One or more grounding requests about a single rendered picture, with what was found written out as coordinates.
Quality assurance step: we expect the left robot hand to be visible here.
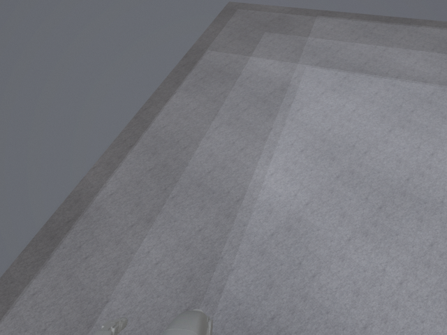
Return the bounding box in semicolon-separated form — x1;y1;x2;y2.
94;318;128;335

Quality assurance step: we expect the robot left thigh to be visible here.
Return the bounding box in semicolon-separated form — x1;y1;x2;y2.
162;311;213;335

